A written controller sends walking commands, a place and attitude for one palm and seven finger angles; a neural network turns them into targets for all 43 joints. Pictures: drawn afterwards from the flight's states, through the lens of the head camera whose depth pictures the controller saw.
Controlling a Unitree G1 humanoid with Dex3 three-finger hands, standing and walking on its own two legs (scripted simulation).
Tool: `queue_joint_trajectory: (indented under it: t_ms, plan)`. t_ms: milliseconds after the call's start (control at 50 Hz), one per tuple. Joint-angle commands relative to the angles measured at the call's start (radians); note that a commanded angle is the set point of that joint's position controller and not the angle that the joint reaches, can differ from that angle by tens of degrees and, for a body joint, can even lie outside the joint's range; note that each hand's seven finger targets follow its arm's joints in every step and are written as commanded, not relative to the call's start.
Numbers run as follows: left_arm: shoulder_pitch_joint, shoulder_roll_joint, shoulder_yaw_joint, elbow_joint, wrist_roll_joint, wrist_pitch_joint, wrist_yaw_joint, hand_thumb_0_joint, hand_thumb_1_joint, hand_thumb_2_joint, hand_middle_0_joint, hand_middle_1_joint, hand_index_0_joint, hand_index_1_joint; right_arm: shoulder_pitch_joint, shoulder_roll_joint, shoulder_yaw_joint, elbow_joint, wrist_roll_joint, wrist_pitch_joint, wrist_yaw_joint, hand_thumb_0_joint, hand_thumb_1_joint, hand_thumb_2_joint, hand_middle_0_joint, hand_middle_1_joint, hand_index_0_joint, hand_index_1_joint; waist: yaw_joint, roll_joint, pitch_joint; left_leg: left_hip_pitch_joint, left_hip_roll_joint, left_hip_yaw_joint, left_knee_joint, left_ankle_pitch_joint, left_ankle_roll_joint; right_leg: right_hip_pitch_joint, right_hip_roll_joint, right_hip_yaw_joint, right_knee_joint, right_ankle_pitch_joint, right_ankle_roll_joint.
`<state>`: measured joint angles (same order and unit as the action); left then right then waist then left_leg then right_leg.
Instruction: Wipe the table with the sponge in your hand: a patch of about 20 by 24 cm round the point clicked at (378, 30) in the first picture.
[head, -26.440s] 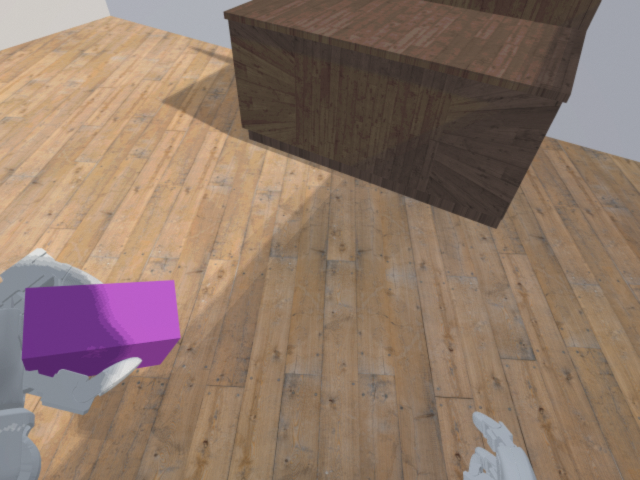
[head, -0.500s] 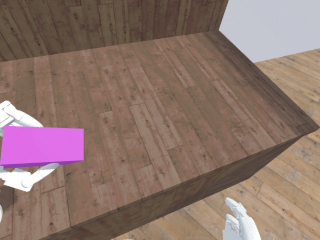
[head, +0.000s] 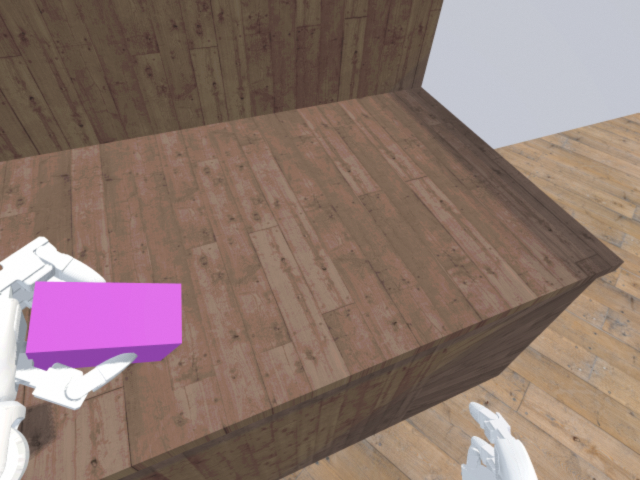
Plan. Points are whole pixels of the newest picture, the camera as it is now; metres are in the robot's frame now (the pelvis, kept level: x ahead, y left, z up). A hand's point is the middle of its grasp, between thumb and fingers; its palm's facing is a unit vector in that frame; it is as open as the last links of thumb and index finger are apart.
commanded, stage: come to a stop and stand still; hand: left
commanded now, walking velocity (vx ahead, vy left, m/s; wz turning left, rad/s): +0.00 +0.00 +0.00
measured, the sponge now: (128, 326) +0.23 +0.22 +0.13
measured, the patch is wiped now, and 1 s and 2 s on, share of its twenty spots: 0.00 0.00 0.00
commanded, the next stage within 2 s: look again from close up in 0.28 s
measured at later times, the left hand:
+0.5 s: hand (94, 322) +0.22 +0.24 +0.15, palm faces +0.34 -0.85 -0.40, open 9.8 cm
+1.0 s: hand (78, 316) +0.22 +0.24 +0.16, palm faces +0.29 -0.81 -0.52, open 9.8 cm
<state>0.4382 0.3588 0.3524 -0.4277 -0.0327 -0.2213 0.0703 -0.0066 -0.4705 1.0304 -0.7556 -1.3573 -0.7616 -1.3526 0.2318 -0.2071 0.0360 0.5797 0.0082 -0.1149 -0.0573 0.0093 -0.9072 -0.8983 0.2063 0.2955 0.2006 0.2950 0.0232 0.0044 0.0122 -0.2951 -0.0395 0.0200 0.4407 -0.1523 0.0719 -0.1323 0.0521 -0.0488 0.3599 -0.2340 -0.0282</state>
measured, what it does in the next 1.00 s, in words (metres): stands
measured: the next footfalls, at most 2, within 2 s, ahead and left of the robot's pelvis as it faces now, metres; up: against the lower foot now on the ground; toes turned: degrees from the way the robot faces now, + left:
none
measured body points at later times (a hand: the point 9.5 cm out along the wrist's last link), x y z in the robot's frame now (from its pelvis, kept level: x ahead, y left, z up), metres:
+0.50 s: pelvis +0.00 -0.01 +0.00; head +0.01 +0.00 +0.45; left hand +0.19 +0.28 +0.17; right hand +0.17 -0.24 -0.08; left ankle +0.05 +0.06 -0.74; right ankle -0.03 -0.10 -0.74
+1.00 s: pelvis -0.02 -0.01 -0.01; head -0.03 -0.03 +0.44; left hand +0.19 +0.29 +0.19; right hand +0.18 -0.24 -0.08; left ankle +0.05 +0.06 -0.74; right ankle -0.03 -0.10 -0.74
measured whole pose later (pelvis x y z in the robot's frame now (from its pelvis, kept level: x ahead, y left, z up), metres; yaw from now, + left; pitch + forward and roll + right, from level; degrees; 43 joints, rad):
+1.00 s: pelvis -0.02 -0.01 -0.01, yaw +0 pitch -2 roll -1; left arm 0.27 0.45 0.37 -0.39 -0.02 0.08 -0.05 -0.01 -0.47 1.03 -0.75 -1.36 -0.76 -1.36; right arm 0.15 -0.28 0.04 0.59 0.00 -0.06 -0.02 0.01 -0.91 -0.90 0.21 0.30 0.20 0.30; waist 0.04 0.06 0.01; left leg -0.32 -0.04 0.03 0.53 -0.17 0.06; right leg -0.20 0.04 -0.05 0.54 -0.30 -0.04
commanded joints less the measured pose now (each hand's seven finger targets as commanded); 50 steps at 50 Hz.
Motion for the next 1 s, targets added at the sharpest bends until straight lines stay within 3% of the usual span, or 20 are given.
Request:
queue_joint_trajectory:
  t_ms: [0,40,60,140,160,240,360,540,560,640,720,740,760,780,800,820,840,880,920,980]
  plan:
    - [-0.130,0.186,0.095,-0.213,-0.011,-0.066,0.019,0.000,0.100,1.300,-1.200,-1.600,-1.200,-1.600,-0.091,-0.119,-0.050,-0.162,0.004,-0.062,-0.011,0.000,-0.900,-0.900,0.200,0.300,0.200,0.300,-0.016,0.065,-0.092,0.123,0.128,-0.163,-0.075,-0.071,-0.040,-0.098,-0.128,0.127,-0.092,0.048,-0.022]
    - [-0.150,0.216,0.126,-0.224,-0.004,-0.065,0.026,0.000,0.100,1.300,-1.200,-1.600,-1.200,-1.600,-0.111,-0.118,-0.048,-0.160,0.008,-0.063,-0.012,0.000,-0.900,-0.900,0.200,0.300,0.200,0.300,-0.015,0.059,-0.079,0.114,0.127,-0.161,-0.077,-0.079,-0.036,-0.104,-0.128,0.135,-0.098,0.043,-0.017]
    - [-0.136,0.169,0.087,-0.197,-0.013,-0.069,0.020,0.000,0.100,1.300,-1.200,-1.600,-1.200,-1.600,-0.101,-0.116,-0.042,-0.155,0.002,-0.060,-0.010,0.000,-0.900,-0.900,0.200,0.300,0.200,0.300,-0.014,0.054,-0.078,0.108,0.127,-0.163,-0.080,-0.093,-0.034,-0.103,-0.124,0.121,-0.100,0.030,-0.016]
    - [-0.107,0.218,0.136,-0.234,-0.009,-0.072,0.025,0.000,0.100,1.300,-1.200,-1.600,-1.200,-1.600,-0.107,-0.117,-0.049,-0.160,0.007,-0.066,-0.009,0.000,-0.900,-0.900,0.200,0.300,0.200,0.300,-0.013,0.085,-0.103,0.120,0.125,-0.162,-0.076,-0.051,-0.035,-0.084,-0.126,0.129,-0.086,0.060,-0.020]
    - [-0.081,0.178,0.103,-0.204,-0.019,-0.072,0.018,0.000,0.100,1.300,-1.200,-1.600,-1.200,-1.600,-0.097,-0.116,-0.043,-0.159,0.001,-0.063,-0.007,0.000,-0.900,-0.900,0.200,0.300,0.200,0.300,-0.011,0.058,-0.106,0.112,0.129,-0.164,-0.085,-0.061,-0.032,-0.076,-0.119,0.113,-0.087,0.053,-0.014]
    - [-0.064,0.210,0.136,-0.225,-0.018,-0.069,0.020,0.000,0.100,1.300,-1.200,-1.600,-1.200,-1.600,-0.100,-0.120,-0.049,-0.160,0.008,-0.066,-0.009,0.000,-0.900,-0.900,0.200,0.300,0.200,0.300,-0.013,0.078,-0.120,0.128,0.130,-0.164,-0.080,-0.007,-0.036,-0.071,-0.122,0.117,-0.074,0.088,-0.016]
    - [-0.065,0.170,0.094,-0.186,-0.026,-0.057,0.013,0.000,0.100,1.300,-1.200,-1.600,-1.200,-1.600,-0.094,-0.123,-0.047,-0.153,0.004,-0.061,-0.013,0.000,-0.900,-0.900,0.200,0.300,0.200,0.300,-0.014,0.030,-0.119,0.146,0.132,-0.155,-0.067,0.017,-0.027,-0.084,-0.121,0.119,-0.088,0.117,-0.008]
    - [-0.103,0.222,0.124,-0.271,-0.014,-0.054,0.025,0.000,0.100,1.300,-1.200,-1.600,-1.200,-1.600,-0.106,-0.122,-0.048,-0.154,0.005,-0.068,-0.017,0.000,-0.900,-0.900,0.200,0.300,0.200,0.300,-0.009,0.088,-0.144,0.171,0.139,-0.162,-0.082,0.121,-0.032,-0.046,-0.117,0.109,-0.060,0.163,-0.008]
    - [-0.085,0.179,0.089,-0.236,-0.022,-0.053,0.020,0.000,0.100,1.300,-1.200,-1.600,-1.200,-1.600,-0.098,-0.120,-0.042,-0.152,0.001,-0.065,-0.016,0.000,-0.900,-0.900,0.200,0.300,0.200,0.300,-0.009,0.067,-0.137,0.168,0.141,-0.163,-0.089,0.100,-0.035,-0.050,-0.111,0.095,-0.066,0.144,-0.007]
    - [-0.071,0.204,0.123,-0.217,-0.017,-0.044,0.024,0.000,0.100,1.300,-1.200,-1.600,-1.200,-1.600,-0.102,-0.121,-0.047,-0.152,0.004,-0.059,-0.018,0.000,-0.900,-0.900,0.200,0.300,0.200,0.300,-0.011,0.085,-0.111,0.145,0.145,-0.173,-0.115,0.036,-0.045,-0.060,-0.110,0.101,-0.075,0.100,-0.011]
    - [-0.067,0.183,0.097,-0.196,-0.026,-0.036,0.016,0.000,0.100,1.300,-1.200,-1.600,-1.200,-1.600,-0.096,-0.120,-0.045,-0.159,0.002,-0.053,-0.018,0.000,-0.900,-0.900,0.200,0.300,0.200,0.300,-0.011,0.048,-0.113,0.153,0.144,-0.168,-0.106,0.006,-0.043,-0.072,-0.116,0.107,-0.096,0.094,-0.012]
    - [-1.028,0.981,0.374,-0.651,0.023,-0.184,0.034,0.000,0.100,1.300,-1.200,-1.600,-1.200,-1.600,0.056,-0.207,0.113,-0.288,0.095,-0.018,-0.085,0.000,-0.900,-0.900,0.200,0.300,0.200,0.300,-0.069,0.350,-0.059,-0.078,0.064,-0.143,-0.131,-0.080,-0.002,0.092,-0.016,0.083,0.041,0.029,0.041]
    - [-0.696,0.524,0.321,-0.042,0.101,0.035,-0.015,0.000,0.100,1.300,-1.200,-1.600,-1.200,-1.600,-0.131,-0.167,-0.082,-0.113,-0.055,-0.052,-0.056,0.000,-0.900,-0.900,0.200,0.300,0.200,0.300,0.044,0.245,-0.214,0.216,0.069,-0.044,0.038,0.203,-0.066,-0.076,-0.051,0.020,0.117,0.100,-0.036]
    - [-0.541,0.393,0.171,-0.074,0.047,0.060,-0.026,0.000,0.100,1.300,-1.200,-1.600,-1.200,-1.600,-0.147,-0.197,-0.052,-0.139,-0.073,-0.065,0.011,0.000,-0.900,-0.900,0.200,0.300,0.200,0.300,-0.007,0.099,-0.160,0.258,0.065,-0.079,0.047,0.366,-0.088,-0.188,-0.013,-0.047,0.085,0.146,-0.030]
    - [-0.320,0.357,0.211,-0.060,0.043,0.092,-0.044,0.000,0.100,1.300,-1.200,-1.600,-1.200,-1.600,-0.088,-0.222,-0.075,-0.127,-0.059,-0.040,0.024,0.000,-0.900,-0.900,0.200,0.300,0.200,0.300,0.029,0.112,-0.305,0.375,0.096,-0.081,0.064,0.450,-0.093,-0.204,-0.006,-0.039,0.105,0.143,-0.023]
    - [-0.279,0.215,0.110,-0.109,-0.018,0.134,-0.087,0.000,0.100,1.300,-1.200,-1.600,-1.200,-1.600,-0.138,-0.194,-0.062,-0.157,-0.041,-0.038,0.021,0.000,-0.900,-0.900,0.200,0.300,0.200,0.300,0.059,0.103,-0.334,0.401,0.086,-0.085,0.060,0.431,-0.099,-0.188,-0.014,-0.046,0.111,0.132,-0.016]
    - [-0.209,0.163,0.087,-0.075,-0.067,0.194,-0.110,0.000,0.100,1.300,-1.200,-1.600,-1.200,-1.600,-0.181,-0.179,-0.048,-0.154,-0.008,-0.042,0.029,0.000,-0.900,-0.900,0.200,0.300,0.200,0.300,0.054,0.089,-0.328,0.412,0.094,-0.096,0.050,0.334,-0.092,-0.210,-0.004,-0.039,0.121,0.084,-0.017]
    - [-0.120,0.188,0.072,-0.087,-0.090,0.257,-0.145,0.000,0.100,1.300,-1.200,-1.600,-1.200,-1.600,-0.178,-0.199,-0.051,-0.137,-0.008,-0.022,0.029,0.000,-0.900,-0.900,0.200,0.300,0.200,0.300,0.067,0.057,-0.225,0.311,0.085,-0.089,0.035,0.216,-0.094,-0.200,-0.029,-0.070,0.107,0.125,-0.009]
    - [-0.144,0.231,0.037,-0.117,-0.010,0.287,-0.148,0.000,0.100,1.300,-1.200,-1.600,-1.200,-1.600,-0.221,-0.189,-0.038,-0.167,0.003,-0.002,0.035,0.000,-0.900,-0.900,0.200,0.300,0.200,0.300,0.055,0.023,-0.137,0.213,0.066,-0.078,0.024,0.094,-0.071,-0.217,-0.028,-0.059,0.104,0.099,-0.006]
    - [-0.199,0.335,0.102,-0.153,0.107,0.247,-0.081,0.000,0.100,1.300,-1.200,-1.600,-1.200,-1.600,-0.240,-0.177,-0.030,-0.193,-0.007,0.028,0.028,0.000,-0.900,-0.900,0.200,0.300,0.200,0.300,0.038,-0.026,-0.081,0.120,0.049,-0.070,0.029,-0.062,-0.050,-0.252,-0.011,-0.040,0.112,-0.006,-0.006]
